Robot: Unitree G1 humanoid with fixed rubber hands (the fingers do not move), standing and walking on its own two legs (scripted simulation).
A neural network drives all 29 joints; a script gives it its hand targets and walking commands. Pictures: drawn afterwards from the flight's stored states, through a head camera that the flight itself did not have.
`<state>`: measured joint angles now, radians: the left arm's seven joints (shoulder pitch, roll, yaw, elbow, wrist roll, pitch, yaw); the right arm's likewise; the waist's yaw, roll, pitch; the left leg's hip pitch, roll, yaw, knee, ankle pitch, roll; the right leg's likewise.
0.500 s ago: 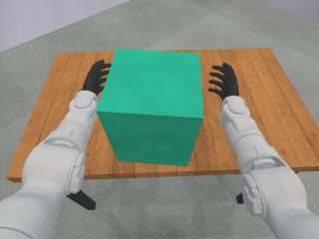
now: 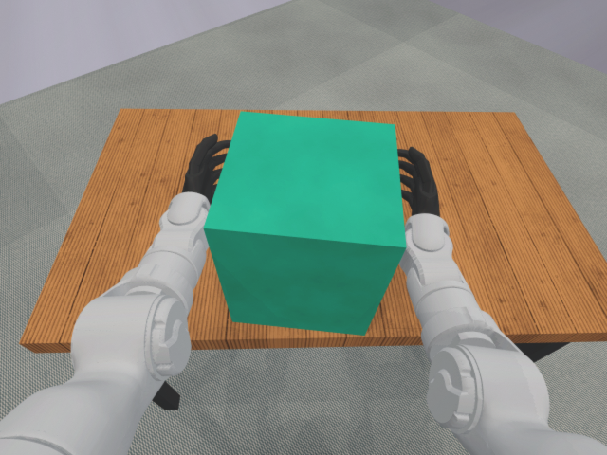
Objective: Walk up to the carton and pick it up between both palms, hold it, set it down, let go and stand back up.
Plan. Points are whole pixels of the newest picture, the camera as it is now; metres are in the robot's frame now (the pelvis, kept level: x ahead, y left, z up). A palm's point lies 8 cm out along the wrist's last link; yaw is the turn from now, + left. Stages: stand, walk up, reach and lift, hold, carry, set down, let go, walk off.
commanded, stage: reach and lift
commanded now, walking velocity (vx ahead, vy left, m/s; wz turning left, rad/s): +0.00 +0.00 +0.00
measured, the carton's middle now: (307, 231) +0.41 +0.02 +0.03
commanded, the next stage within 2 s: none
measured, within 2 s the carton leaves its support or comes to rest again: leaves its support in 1.32 s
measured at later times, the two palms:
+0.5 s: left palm (197, 196) +0.42 +0.17 +0.09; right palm (422, 214) +0.41 -0.13 +0.09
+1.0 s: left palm (197, 196) +0.42 +0.17 +0.09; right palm (421, 215) +0.41 -0.13 +0.09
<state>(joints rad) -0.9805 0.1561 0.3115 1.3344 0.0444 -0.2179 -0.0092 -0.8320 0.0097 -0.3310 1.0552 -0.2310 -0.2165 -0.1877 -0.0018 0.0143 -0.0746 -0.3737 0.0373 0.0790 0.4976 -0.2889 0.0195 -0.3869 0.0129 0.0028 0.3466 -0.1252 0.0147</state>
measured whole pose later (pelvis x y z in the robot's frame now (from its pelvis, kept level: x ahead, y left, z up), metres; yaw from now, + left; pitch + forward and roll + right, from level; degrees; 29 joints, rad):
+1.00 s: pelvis +0.00 +0.00 +0.00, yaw +0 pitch +7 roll -3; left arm -0.93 0.13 0.32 1.24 0.09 -0.13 0.00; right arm -0.81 0.02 -0.38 1.05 -0.23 -0.20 -0.15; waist 0.00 0.01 -0.05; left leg -0.32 0.04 0.08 0.50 -0.30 0.02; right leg -0.32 0.01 0.00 0.33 -0.12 0.02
